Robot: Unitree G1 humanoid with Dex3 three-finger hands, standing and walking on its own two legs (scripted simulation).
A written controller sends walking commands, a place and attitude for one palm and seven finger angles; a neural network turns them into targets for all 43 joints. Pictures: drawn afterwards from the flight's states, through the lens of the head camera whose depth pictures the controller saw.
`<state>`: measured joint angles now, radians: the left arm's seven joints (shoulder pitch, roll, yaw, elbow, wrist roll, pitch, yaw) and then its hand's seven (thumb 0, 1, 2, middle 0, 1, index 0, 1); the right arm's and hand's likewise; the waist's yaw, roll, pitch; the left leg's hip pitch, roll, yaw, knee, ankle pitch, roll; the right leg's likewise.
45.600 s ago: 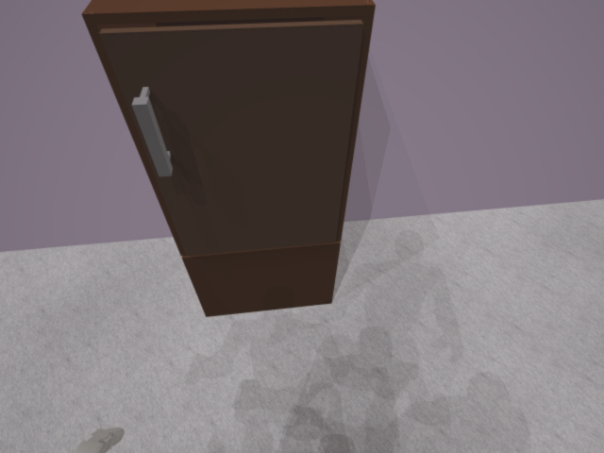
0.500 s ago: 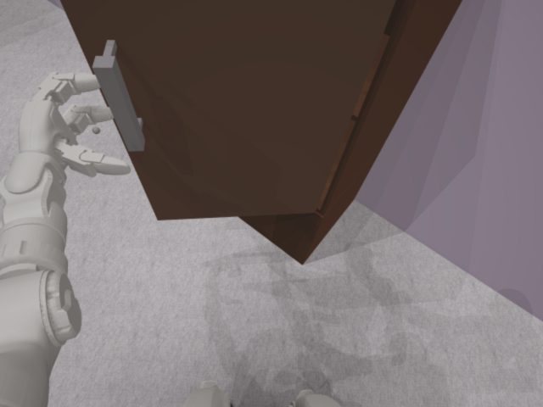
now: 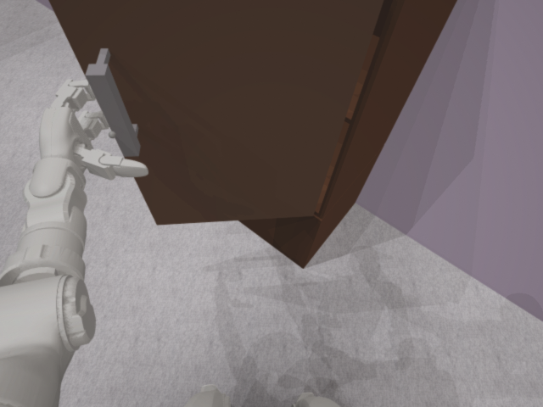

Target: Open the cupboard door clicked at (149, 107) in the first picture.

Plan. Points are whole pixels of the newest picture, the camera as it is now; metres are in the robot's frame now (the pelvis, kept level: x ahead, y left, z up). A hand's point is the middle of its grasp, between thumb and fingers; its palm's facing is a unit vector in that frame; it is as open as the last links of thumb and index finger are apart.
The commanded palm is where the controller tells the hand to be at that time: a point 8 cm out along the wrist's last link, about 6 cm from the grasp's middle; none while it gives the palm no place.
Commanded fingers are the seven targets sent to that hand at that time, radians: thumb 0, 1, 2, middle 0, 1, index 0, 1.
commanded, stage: slide the fingers in behind the handle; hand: left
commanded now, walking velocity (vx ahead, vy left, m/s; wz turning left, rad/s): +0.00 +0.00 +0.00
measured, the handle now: (119, 106) +0.55 +0.21 +0.10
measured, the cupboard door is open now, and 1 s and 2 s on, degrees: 44 44 68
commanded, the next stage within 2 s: close the thumb around the handle in 0.44 s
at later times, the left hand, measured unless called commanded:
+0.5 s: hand (119, 131) +0.49 +0.20 +0.11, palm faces +0.05 -1.00 -0.02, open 14.0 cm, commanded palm +0.47 +0.24 +0.10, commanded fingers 0.00 -0.50 0.30 -0.30 -1.20 -0.30 -1.20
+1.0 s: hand (126, 132) +0.49 +0.19 +0.10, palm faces +0.03 -1.00 +0.00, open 8.3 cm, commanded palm +0.47 +0.24 +0.10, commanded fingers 0.00 0.84 0.88 -0.40 -1.34 -0.40 -1.34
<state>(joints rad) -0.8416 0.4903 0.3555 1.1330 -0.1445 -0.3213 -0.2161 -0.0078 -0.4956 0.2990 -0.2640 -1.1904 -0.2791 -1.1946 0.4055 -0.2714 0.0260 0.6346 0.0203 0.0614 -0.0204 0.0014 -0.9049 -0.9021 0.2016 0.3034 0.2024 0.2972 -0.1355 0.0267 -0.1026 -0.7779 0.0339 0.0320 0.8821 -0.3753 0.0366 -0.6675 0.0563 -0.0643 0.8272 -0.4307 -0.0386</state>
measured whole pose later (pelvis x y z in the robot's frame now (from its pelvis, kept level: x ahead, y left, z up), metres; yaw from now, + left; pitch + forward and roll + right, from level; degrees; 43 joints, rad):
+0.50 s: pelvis +0.00 +0.00 +0.00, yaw +0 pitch +16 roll -2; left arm -0.85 0.50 0.37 1.15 -0.13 -0.34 -0.23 -0.01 -0.49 0.30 -0.30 -1.20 -0.29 -1.20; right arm 0.41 -0.27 0.02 0.63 0.02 0.06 -0.02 0.00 -0.91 -0.90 0.20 0.30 0.20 0.30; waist -0.15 0.03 -0.11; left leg -0.78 0.04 0.03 0.88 -0.38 0.03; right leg -0.68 0.06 -0.06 0.83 -0.43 -0.04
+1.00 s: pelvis +0.00 +0.00 +0.00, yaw +0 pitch +16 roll -2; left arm -0.88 0.46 0.33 1.16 -0.13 -0.33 -0.21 0.00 0.32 0.65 -0.36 -1.29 -0.35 -1.29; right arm 0.39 -0.27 0.02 0.65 0.02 0.06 -0.02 0.00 -0.91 -0.90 0.20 0.30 0.20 0.30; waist -0.14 0.03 -0.10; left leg -0.79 0.03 0.03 0.89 -0.38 0.04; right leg -0.68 0.05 -0.06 0.84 -0.44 -0.04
